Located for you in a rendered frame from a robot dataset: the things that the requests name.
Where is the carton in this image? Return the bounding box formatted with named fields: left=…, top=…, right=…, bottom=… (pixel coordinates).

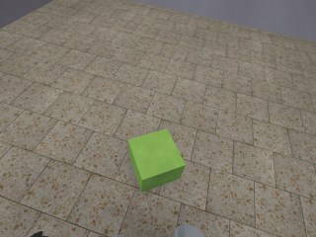
left=127, top=128, right=186, bottom=193

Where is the robot right thigh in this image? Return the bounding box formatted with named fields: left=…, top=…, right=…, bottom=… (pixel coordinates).
left=173, top=224, right=205, bottom=237

